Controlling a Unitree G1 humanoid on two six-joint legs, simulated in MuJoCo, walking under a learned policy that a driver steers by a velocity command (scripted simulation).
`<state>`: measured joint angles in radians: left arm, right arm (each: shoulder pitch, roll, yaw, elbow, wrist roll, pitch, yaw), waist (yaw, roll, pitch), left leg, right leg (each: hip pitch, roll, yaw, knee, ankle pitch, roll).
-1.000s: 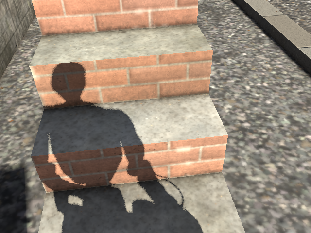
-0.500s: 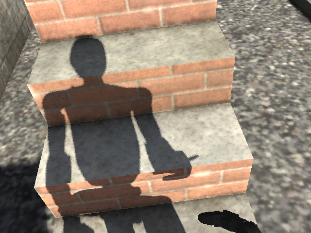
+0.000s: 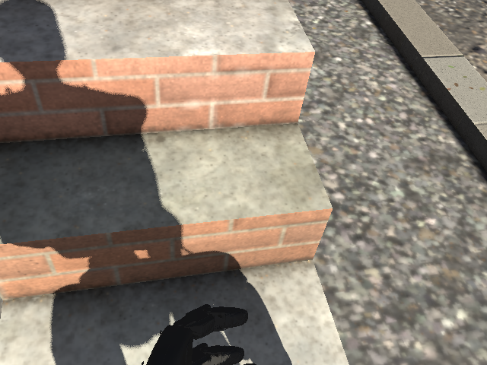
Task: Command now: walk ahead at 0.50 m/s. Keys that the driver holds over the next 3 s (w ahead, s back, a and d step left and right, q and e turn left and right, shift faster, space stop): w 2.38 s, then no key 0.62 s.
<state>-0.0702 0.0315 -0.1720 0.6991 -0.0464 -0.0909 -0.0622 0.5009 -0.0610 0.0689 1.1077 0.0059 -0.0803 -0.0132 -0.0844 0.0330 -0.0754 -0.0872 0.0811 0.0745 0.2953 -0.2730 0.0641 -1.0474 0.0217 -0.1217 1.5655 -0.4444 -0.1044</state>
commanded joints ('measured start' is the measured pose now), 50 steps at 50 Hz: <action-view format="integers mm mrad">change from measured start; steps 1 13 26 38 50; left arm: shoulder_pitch -42 -74 218 113 -236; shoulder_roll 143 230 150 107 -29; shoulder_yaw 64 145 176 131 35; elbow -178 96 -2 6 -163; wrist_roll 2 90 3 7 0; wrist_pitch -39 -17 66 -26 27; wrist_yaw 6 53 7 -57 13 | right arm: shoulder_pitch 215 11 88 56 172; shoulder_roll -288 -187 -385 -85 -49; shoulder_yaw -58 -43 -81 -17 22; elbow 39 -382 -245 -137 54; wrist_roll -9 12 -19 -57 -33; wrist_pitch -29 33 21 -24 -3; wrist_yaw -23 62 26 38 8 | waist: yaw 176 -275 23 76 13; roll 162 -34 382 -115 180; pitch -270 61 -58 82 94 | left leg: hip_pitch -70 -519 -333 -16 -189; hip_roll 87 -117 40 132 131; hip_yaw -72 -112 -943 -430 -204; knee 153 1770 -17 114 -208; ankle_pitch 1723 -62 -799 -155 497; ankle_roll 8 -71 -7 67 95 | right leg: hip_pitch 869 304 532 -195 -224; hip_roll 65 -255 115 117 -45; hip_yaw -111 70 392 300 -165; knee -602 -1347 54 455 372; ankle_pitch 33 314 119 339 398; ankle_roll -15 8 31 -102 16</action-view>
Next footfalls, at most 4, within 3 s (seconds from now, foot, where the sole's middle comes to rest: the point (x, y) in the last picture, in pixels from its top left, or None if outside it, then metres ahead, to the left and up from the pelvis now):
0.44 left None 0.39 0.26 -0.42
1.10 right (172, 174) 0.70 0.10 -0.23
1.54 left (49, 21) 0.92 0.34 -0.04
2.04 right None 1.18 -0.01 0.15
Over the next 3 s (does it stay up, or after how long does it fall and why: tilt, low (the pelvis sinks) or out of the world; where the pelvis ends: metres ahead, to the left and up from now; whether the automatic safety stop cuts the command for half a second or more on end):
stays up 1.32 0.21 1.07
